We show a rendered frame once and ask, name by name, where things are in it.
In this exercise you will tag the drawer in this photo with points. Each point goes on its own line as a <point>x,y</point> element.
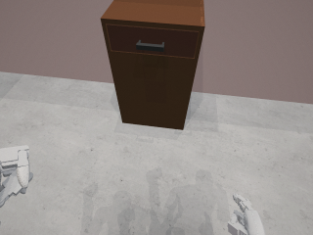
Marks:
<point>177,42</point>

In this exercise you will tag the cabinet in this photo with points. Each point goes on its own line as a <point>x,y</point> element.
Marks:
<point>152,89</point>

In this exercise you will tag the handle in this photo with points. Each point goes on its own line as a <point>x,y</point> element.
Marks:
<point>150,46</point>

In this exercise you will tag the robot left hand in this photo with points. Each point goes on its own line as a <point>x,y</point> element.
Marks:
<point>14,164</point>

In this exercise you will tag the robot right hand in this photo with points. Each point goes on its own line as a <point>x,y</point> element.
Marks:
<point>249,223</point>

